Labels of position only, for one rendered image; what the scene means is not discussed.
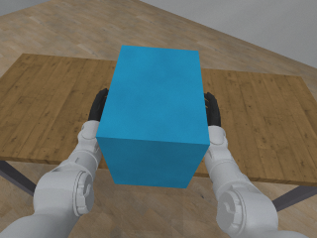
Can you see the table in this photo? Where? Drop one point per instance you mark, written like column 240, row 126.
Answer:
column 270, row 120

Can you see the left robot upper arm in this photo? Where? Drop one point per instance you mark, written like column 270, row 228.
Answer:
column 60, row 199

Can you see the robot left forearm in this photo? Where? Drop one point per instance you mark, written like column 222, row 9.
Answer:
column 85, row 157

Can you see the robot right hand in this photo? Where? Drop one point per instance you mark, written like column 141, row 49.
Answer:
column 212, row 110

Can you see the carton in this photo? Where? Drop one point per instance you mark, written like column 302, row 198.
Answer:
column 153, row 129

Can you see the robot left hand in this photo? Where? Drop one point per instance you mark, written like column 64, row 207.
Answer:
column 98, row 104

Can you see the right robot upper arm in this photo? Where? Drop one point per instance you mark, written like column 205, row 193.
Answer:
column 245, row 214

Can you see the robot right forearm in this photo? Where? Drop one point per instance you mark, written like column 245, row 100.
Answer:
column 221, row 166

